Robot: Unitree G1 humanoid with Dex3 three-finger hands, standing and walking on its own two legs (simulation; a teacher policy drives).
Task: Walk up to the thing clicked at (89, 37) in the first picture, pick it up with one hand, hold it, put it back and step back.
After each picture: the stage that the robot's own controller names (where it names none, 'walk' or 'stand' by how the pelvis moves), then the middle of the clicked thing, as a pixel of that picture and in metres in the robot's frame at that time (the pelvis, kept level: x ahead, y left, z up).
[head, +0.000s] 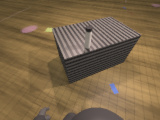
stand; (88, 37) +0.83 +0.05 -0.02
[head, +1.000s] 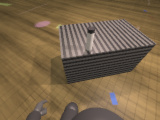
walk; (89, 39) +0.75 +0.04 +0.00
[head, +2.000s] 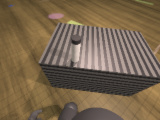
walk; (75, 50) +0.52 +0.17 +0.02
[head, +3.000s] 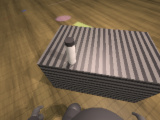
stand; (70, 52) +0.51 +0.19 +0.02
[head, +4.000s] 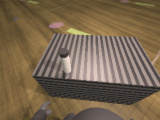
stand; (65, 62) +0.46 +0.21 -0.02
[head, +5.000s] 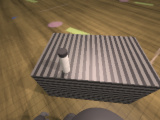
stand; (64, 61) +0.45 +0.24 -0.03
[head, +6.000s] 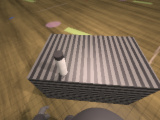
stand; (61, 64) +0.43 +0.25 -0.03
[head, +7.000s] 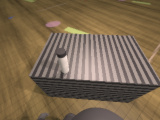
stand; (63, 61) +0.45 +0.23 -0.02
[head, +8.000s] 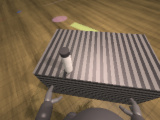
rise first; (66, 61) +0.44 +0.20 -0.02
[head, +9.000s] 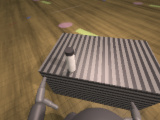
go down; (70, 60) +0.47 +0.20 -0.02
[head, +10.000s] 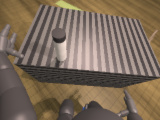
go down; (60, 47) +0.47 +0.18 +0.04
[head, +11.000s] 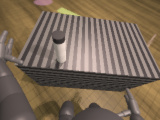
approach; (60, 49) +0.47 +0.19 +0.05
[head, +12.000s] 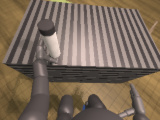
close; (51, 42) +0.48 +0.20 +0.08
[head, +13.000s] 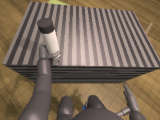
lift; (51, 41) +0.49 +0.20 +0.08
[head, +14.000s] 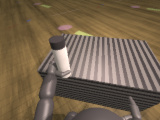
lift; (61, 59) +0.32 +0.17 +0.19
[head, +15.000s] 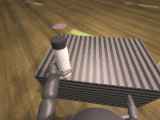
hold; (62, 59) +0.33 +0.17 +0.18
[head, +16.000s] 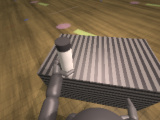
hold; (66, 59) +0.33 +0.15 +0.17
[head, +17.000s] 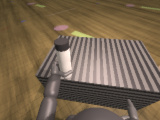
hold; (64, 60) +0.33 +0.16 +0.16
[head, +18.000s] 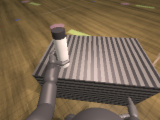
crouch; (61, 50) +0.40 +0.18 +0.18
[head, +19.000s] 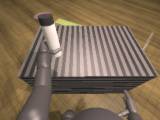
lower; (51, 38) +0.49 +0.20 +0.17
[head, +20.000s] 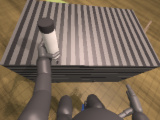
lower; (50, 42) +0.49 +0.19 +0.08
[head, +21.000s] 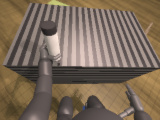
lower; (52, 44) +0.48 +0.19 +0.08
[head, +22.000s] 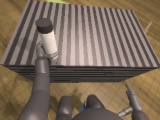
lower; (49, 42) +0.48 +0.20 +0.08
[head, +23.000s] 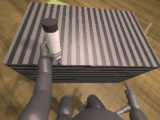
rest; (53, 42) +0.49 +0.18 +0.09
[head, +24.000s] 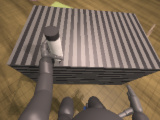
withdraw; (55, 46) +0.47 +0.18 +0.07
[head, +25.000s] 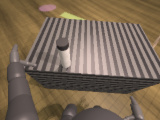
sink last; (64, 55) +0.45 +0.17 +0.04
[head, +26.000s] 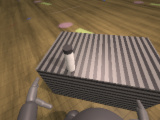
sink last; (69, 59) +0.46 +0.19 +0.03
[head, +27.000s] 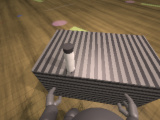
stand; (69, 58) +0.45 +0.17 +0.05
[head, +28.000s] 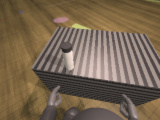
stand; (68, 57) +0.45 +0.18 +0.04
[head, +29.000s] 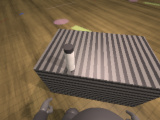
stand; (69, 58) +0.46 +0.18 +0.02
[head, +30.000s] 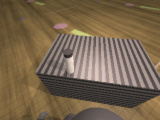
stand; (69, 62) +0.47 +0.19 -0.02
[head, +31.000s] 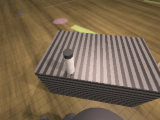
stand; (69, 62) +0.44 +0.17 -0.02
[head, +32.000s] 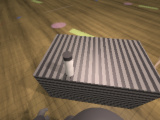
stand; (68, 65) +0.43 +0.18 -0.03
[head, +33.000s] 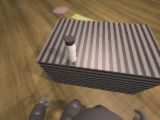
walk; (71, 50) +0.51 +0.18 -0.01
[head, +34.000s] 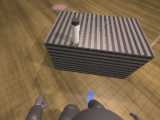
walk; (75, 31) +0.75 +0.16 -0.01
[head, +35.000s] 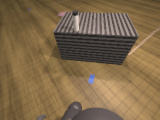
stand; (75, 21) +1.10 +0.29 -0.01
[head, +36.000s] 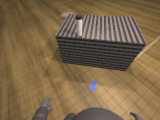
stand; (79, 25) +1.02 +0.17 -0.02
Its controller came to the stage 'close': yes
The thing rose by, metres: 0.21
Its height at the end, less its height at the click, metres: +0.00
